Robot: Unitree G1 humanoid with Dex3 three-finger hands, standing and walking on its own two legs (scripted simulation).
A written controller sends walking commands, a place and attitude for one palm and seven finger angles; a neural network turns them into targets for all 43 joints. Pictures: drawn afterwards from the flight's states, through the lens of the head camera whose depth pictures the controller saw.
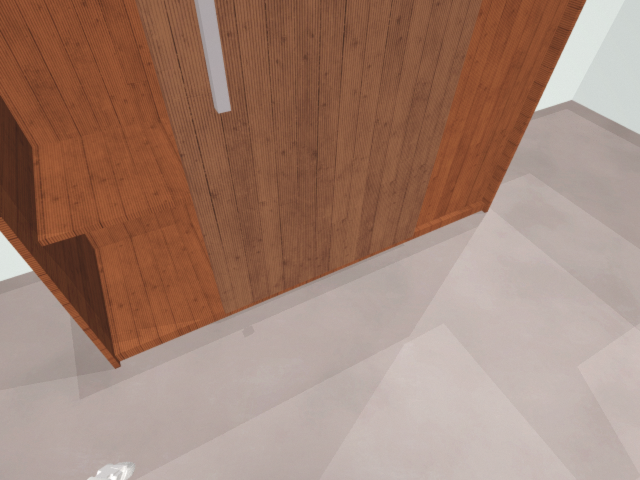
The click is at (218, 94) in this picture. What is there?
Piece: wardrobe's sliding door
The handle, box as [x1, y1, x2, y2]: [194, 0, 230, 113]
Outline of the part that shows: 194,0 214,107 218,113 230,110 214,3 213,0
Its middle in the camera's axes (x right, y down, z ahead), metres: -0.21 -0.37 +0.73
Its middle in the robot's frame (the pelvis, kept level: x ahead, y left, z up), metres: +0.80 +0.27 +0.19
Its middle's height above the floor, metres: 0.96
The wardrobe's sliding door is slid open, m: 0.37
